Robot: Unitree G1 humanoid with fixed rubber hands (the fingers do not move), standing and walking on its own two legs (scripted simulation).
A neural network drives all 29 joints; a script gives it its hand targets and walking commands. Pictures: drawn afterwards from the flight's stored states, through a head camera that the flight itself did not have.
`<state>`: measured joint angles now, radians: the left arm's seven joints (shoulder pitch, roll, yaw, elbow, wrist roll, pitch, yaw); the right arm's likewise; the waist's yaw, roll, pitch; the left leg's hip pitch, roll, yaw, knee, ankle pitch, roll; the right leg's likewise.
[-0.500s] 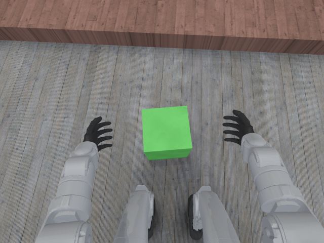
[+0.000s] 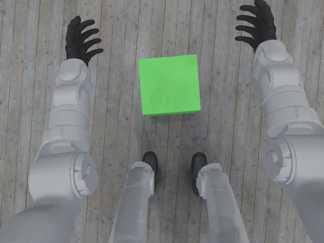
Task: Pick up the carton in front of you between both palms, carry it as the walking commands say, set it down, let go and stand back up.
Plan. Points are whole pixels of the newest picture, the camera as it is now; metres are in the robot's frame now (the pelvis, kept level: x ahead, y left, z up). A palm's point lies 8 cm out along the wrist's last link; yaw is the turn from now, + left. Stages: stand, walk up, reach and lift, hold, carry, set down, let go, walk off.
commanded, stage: reach and lift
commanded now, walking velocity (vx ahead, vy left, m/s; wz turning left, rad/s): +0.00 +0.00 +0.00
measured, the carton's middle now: (169, 90) +0.49 +0.03 -0.52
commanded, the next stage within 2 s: none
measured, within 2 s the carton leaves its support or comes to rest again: leaves its support in 1.66 s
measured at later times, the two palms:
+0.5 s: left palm (112, 87) +0.47 +0.22 -0.35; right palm (227, 78) +0.51 -0.16 -0.35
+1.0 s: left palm (125, 89) +0.48 +0.20 -0.46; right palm (216, 83) +0.51 -0.16 -0.46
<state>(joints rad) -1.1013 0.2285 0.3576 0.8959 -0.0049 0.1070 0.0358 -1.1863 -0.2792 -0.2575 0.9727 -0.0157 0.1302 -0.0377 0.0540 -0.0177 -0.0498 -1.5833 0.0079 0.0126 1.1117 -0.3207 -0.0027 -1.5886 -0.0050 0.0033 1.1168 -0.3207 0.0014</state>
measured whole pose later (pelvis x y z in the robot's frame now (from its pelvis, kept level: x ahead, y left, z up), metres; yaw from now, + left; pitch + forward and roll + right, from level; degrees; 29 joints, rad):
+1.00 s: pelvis -0.05 +0.00 -0.28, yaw +1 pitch +36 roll +1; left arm -1.43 0.35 0.06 1.10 -0.31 0.03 0.15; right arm -1.49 -0.42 0.04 1.14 0.29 0.03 -0.12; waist 0.05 0.01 0.41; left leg -2.28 0.00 0.01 2.21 -0.56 0.00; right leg -2.28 0.00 0.03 2.23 -0.57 0.02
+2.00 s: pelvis -0.05 -0.01 -0.22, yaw +2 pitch +41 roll +1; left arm -1.10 0.05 0.46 0.76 0.12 0.33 0.08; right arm -1.19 -0.09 -0.40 0.89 -0.14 0.31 -0.09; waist 0.04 -0.03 -0.08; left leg -2.18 -0.04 -0.04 1.98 -0.52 -0.05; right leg -2.18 0.06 0.03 2.00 -0.54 0.02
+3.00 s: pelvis +0.02 -0.01 +0.04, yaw +2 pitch +23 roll +0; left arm -0.50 -0.12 0.37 0.54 0.21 0.37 0.02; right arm -0.52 0.12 -0.36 0.59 -0.21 0.35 -0.04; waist 0.02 -0.01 -0.20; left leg -1.07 -0.03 -0.05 1.08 -0.41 -0.02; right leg -1.06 0.04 0.05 1.10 -0.43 0.01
